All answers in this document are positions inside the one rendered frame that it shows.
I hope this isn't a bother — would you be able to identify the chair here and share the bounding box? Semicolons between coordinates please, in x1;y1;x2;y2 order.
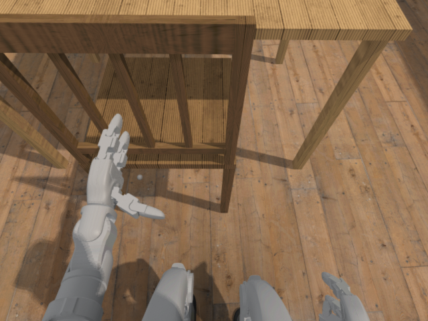
0;13;256;213

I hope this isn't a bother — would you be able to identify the right robot thigh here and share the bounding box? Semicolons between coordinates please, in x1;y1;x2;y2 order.
239;280;293;321

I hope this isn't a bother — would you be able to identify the robot left forearm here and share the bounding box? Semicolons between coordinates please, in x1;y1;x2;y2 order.
42;203;117;321

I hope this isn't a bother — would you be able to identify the robot left shin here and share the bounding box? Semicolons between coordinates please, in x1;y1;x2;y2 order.
171;263;191;321

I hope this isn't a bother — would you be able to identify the robot left hand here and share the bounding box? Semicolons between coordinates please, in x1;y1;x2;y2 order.
86;114;165;219

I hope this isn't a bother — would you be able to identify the table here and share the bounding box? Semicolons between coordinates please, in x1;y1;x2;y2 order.
0;0;413;169

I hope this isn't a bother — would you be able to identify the robot right hand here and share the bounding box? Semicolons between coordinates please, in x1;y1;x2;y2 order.
319;272;370;321

